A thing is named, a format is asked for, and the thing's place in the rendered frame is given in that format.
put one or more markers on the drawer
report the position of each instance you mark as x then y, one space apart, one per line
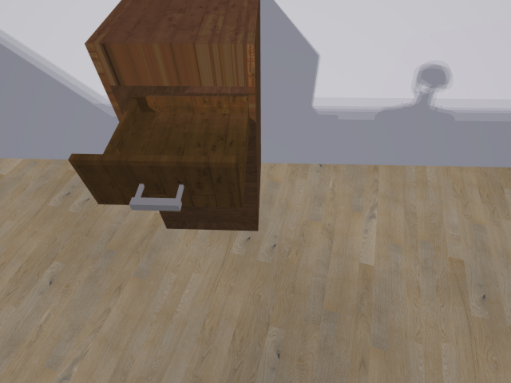
163 141

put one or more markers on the handle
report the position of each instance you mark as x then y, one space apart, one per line
156 204

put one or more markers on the cabinet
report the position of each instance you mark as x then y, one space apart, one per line
187 48

